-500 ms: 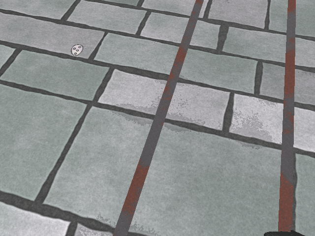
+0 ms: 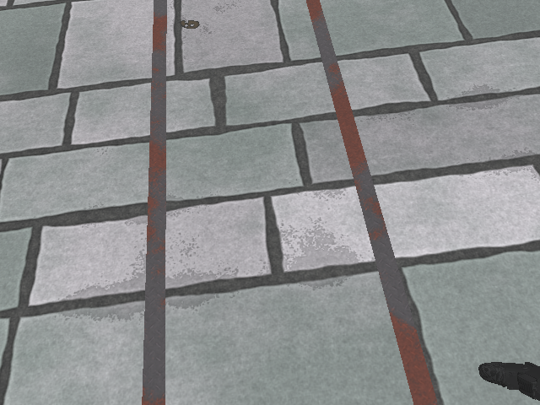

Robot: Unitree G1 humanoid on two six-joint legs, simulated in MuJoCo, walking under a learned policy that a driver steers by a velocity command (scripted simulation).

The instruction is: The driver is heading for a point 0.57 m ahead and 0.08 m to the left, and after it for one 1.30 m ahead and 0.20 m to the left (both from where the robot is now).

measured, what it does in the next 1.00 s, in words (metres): walks ahead: left foot, then right foot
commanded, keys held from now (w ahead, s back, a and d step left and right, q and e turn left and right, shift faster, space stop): shift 0.54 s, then w+shift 0.46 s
